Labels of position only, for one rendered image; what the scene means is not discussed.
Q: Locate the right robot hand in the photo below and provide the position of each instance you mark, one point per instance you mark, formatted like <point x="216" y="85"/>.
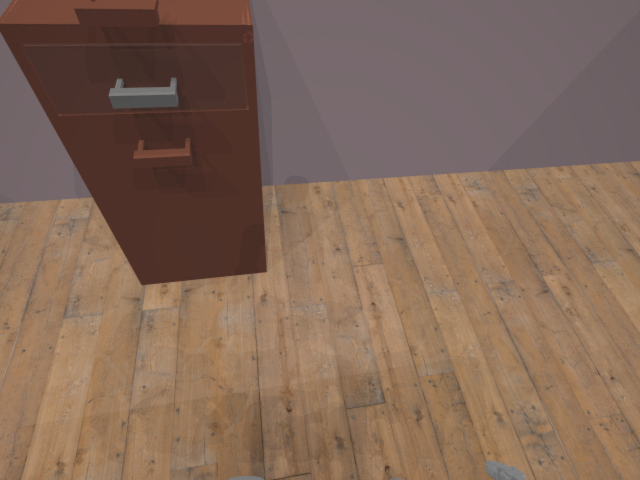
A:
<point x="500" y="471"/>

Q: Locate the cabinet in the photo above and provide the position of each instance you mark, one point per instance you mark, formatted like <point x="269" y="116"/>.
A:
<point x="173" y="223"/>

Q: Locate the drawer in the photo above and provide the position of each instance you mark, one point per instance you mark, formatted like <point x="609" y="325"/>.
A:
<point x="78" y="76"/>

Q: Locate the handle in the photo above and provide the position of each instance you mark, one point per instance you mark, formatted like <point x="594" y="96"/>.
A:
<point x="145" y="97"/>
<point x="162" y="158"/>
<point x="117" y="14"/>

